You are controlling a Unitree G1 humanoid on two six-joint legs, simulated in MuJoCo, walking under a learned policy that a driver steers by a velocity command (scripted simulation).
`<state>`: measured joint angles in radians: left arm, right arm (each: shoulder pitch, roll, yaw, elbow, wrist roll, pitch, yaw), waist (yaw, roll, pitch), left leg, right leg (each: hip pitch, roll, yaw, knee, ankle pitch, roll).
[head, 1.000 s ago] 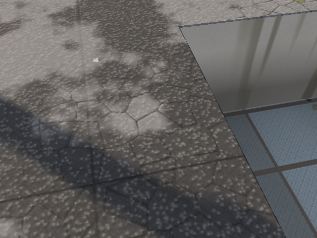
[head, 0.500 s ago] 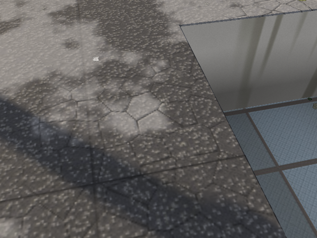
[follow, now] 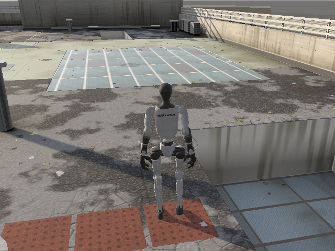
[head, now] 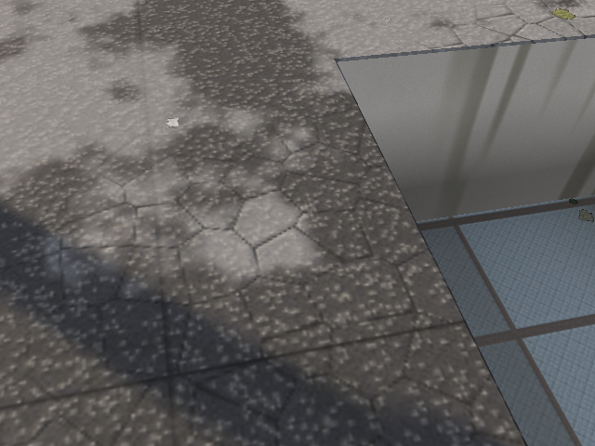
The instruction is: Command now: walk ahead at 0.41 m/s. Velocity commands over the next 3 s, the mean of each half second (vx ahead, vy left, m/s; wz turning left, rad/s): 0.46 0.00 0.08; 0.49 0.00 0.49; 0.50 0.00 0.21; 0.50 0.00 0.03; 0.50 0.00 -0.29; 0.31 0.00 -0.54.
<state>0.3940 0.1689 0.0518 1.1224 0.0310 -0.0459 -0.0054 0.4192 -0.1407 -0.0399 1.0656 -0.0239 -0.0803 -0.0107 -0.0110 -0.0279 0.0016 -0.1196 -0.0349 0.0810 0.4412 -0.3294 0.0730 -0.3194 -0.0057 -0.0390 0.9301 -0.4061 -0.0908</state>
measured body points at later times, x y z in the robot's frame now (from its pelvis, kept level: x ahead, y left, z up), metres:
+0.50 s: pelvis +0.27 -0.03 +0.00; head +0.29 -0.03 +0.45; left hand +0.30 +0.22 -0.15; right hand +0.30 -0.26 -0.15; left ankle +0.20 +0.09 -0.64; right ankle +0.31 -0.08 -0.74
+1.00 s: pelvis +0.54 +0.05 -0.01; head +0.58 +0.06 +0.44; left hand +0.50 +0.30 -0.15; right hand +0.71 -0.17 -0.15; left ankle +0.57 +0.09 -0.74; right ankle +0.47 -0.10 -0.63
